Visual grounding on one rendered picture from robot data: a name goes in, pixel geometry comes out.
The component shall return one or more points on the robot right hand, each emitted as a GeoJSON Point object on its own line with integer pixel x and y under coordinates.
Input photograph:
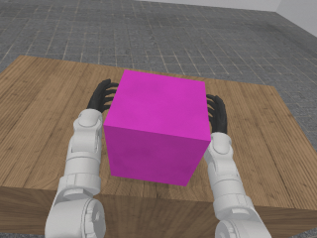
{"type": "Point", "coordinates": [219, 121]}

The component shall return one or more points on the robot right upper arm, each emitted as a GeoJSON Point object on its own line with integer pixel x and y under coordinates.
{"type": "Point", "coordinates": [240, 228]}

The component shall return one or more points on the robot left hand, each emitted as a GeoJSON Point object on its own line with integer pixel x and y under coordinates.
{"type": "Point", "coordinates": [98, 98]}

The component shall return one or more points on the right robot forearm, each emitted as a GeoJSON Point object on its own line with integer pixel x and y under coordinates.
{"type": "Point", "coordinates": [230, 199]}

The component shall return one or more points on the carton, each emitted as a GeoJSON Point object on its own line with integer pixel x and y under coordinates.
{"type": "Point", "coordinates": [157, 128]}

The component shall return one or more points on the robot left upper arm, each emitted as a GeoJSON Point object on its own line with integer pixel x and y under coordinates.
{"type": "Point", "coordinates": [81, 218]}

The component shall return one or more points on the left robot forearm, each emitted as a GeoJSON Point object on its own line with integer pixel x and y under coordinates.
{"type": "Point", "coordinates": [81, 178]}

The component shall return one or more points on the pedestal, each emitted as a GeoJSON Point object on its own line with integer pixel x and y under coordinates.
{"type": "Point", "coordinates": [40, 99]}

